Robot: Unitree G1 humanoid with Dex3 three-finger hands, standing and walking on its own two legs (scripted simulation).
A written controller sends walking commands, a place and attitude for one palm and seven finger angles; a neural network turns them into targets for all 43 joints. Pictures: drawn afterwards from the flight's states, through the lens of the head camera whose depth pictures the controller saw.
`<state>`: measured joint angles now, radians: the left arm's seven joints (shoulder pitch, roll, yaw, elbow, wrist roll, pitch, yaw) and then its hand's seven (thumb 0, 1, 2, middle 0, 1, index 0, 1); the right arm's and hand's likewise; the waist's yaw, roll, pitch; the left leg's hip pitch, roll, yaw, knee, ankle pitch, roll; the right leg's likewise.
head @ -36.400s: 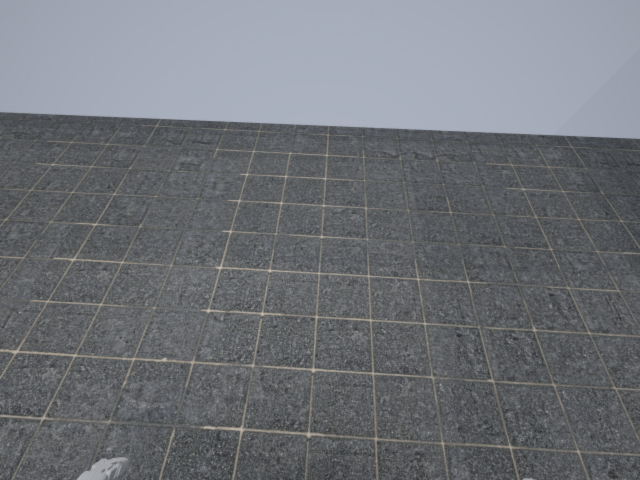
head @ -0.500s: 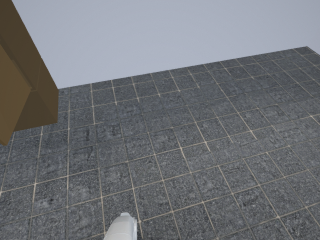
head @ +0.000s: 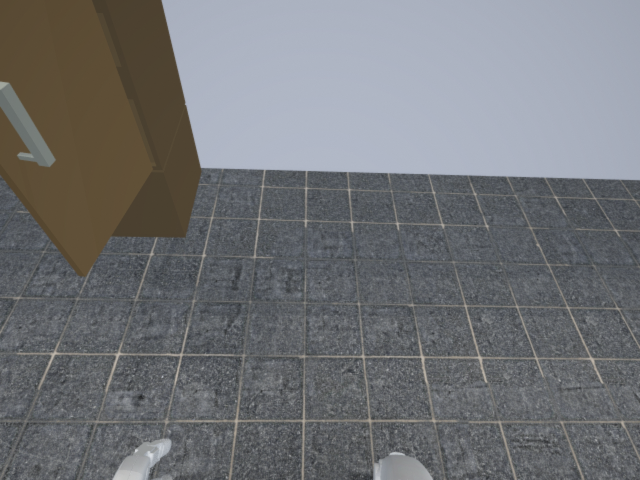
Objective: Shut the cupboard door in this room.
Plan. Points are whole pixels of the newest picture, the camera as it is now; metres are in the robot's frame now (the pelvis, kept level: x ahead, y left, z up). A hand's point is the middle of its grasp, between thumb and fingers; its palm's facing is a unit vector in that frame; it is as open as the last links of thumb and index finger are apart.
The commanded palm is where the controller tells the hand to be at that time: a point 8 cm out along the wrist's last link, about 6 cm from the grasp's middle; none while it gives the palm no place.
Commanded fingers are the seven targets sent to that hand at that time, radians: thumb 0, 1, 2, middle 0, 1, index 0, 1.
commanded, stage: turn to face it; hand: left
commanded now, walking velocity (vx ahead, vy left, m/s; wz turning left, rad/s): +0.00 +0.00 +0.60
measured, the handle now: (14, 126) +0.64 +0.57 +0.03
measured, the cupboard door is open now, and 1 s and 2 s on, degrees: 80 80 80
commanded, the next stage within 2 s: take the last steps up to it in 0.50 s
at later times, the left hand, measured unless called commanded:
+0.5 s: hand out of the picture +0.05 +0.14 -0.15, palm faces +0.28 -0.92 -0.28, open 7.4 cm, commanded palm none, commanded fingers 0.00 0.90 0.90 -0.20 -0.30 -0.20 -0.30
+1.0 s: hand out of the picture -0.01 +0.20 -0.17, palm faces +0.43 -0.88 -0.19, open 7.4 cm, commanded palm none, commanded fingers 0.00 0.90 0.90 -0.20 -0.30 -0.20 -0.30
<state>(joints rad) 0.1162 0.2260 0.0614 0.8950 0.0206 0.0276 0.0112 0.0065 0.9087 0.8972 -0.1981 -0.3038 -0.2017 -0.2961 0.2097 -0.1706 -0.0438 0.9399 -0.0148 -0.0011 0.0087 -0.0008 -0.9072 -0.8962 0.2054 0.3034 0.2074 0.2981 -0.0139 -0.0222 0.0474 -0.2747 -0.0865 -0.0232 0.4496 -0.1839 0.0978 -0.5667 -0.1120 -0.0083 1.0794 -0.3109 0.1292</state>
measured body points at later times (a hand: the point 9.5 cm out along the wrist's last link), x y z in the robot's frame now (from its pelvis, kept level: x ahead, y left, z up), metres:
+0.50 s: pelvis +0.03 -0.07 +0.00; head +0.08 -0.09 +0.45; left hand +0.04 +0.19 -0.12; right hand +0.16 -0.32 -0.16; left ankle -0.04 +0.09 -0.65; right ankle +0.05 -0.17 -0.74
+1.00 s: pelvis +0.05 +0.01 +0.01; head +0.05 +0.03 +0.46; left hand -0.03 +0.25 -0.15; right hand +0.17 -0.20 -0.14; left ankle -0.03 +0.06 -0.74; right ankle +0.13 -0.12 -0.65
